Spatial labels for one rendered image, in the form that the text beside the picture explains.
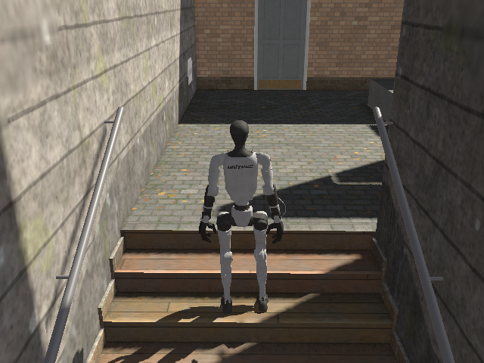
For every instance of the left robot hand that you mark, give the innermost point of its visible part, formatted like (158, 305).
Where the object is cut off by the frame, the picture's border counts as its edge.
(204, 233)

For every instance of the robot right shin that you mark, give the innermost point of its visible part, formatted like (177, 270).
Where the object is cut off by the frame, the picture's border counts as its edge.
(261, 272)

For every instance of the robot right forearm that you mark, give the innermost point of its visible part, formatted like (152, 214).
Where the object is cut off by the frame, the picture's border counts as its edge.
(274, 206)

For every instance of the left robot upper arm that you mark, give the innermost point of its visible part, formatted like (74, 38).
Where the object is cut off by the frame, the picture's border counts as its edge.
(213, 177)

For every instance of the right robot upper arm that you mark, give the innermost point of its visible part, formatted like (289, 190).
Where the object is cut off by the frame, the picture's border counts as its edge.
(267, 174)

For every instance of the robot left forearm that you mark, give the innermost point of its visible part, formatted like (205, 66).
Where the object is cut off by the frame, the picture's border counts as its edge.
(207, 207)

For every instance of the robot left thigh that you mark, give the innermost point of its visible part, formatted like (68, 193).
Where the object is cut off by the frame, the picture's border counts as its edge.
(224, 223)

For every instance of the right robot hand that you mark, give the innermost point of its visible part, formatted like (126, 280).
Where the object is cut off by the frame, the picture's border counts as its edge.
(280, 230)

